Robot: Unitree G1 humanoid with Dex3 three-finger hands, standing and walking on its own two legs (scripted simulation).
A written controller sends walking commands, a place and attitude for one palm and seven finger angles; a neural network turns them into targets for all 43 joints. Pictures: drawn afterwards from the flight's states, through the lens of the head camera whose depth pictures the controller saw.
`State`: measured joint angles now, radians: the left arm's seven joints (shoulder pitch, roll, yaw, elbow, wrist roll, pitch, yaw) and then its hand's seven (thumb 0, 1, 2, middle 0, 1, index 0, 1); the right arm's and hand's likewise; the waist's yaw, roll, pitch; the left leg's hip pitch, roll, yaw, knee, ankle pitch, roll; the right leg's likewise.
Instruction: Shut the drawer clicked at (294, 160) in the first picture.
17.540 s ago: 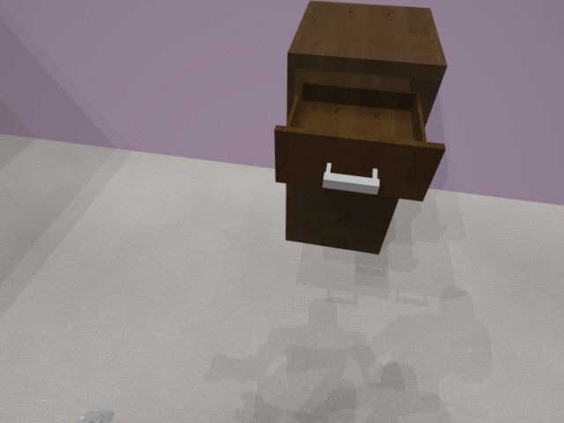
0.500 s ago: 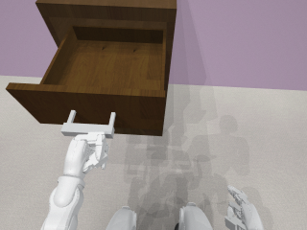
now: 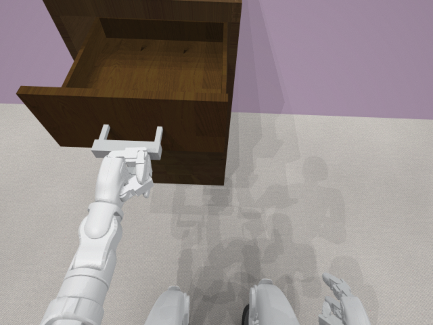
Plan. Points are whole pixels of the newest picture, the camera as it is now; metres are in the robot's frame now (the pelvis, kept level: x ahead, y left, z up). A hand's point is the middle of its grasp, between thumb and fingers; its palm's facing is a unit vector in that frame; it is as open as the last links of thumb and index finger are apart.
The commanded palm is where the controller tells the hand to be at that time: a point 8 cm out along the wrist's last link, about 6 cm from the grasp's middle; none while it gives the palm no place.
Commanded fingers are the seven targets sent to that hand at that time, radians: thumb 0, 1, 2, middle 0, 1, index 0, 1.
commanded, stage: push the drawer shut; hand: left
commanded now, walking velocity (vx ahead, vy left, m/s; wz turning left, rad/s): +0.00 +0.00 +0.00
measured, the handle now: (130, 140) +0.45 +0.18 +0.04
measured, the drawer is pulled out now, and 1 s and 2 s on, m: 0.24 0.10 0.00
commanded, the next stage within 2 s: none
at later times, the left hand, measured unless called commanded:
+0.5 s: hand (156, 146) +0.44 +0.12 +0.04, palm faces -0.05 -1.00 -0.07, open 3.0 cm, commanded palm +0.43 +0.18 +0.05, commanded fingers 0.00 0.90 0.90 -1.40 -1.60 -1.40 -1.60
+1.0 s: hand (159, 120) +0.50 +0.13 +0.04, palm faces -0.05 -1.00 -0.06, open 3.0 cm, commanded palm +0.49 +0.18 +0.05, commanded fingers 0.00 0.90 0.90 -1.40 -1.60 -1.40 -1.60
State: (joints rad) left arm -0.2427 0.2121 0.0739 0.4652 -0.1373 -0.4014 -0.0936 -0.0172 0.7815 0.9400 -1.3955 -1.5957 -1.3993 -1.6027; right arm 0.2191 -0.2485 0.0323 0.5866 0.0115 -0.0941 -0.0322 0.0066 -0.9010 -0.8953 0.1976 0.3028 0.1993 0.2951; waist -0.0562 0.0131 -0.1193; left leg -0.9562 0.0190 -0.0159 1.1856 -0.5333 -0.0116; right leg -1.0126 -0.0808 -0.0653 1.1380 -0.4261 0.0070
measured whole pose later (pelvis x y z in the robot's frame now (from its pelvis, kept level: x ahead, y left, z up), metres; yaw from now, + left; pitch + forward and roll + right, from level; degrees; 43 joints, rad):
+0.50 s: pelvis +0.00 +0.00 +0.00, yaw -1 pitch +20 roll +0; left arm -0.56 0.24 0.18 0.82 -0.10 -0.47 -0.08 -0.01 0.79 0.95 -1.40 -1.60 -1.40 -1.60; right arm 0.27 -0.25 0.02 0.63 -0.01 -0.05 -0.02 0.00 -0.90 -0.90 0.20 0.30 0.20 0.30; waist -0.10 0.01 -0.12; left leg -1.00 0.02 0.00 1.18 -0.52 -0.01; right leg -1.07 -0.07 -0.05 1.13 -0.41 0.01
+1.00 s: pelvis +0.00 +0.00 -0.01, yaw -2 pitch +24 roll -1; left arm -0.84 0.36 0.31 1.10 -0.05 -0.49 -0.12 -0.01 0.77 0.92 -1.40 -1.60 -1.40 -1.60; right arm 0.31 -0.27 0.03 0.63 -0.03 0.00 0.00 0.00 -0.90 -0.90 0.20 0.30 0.20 0.29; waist -0.16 0.02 -0.11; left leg -1.09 0.04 -0.01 1.21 -0.53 -0.01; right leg -1.15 -0.06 -0.05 1.15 -0.40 0.01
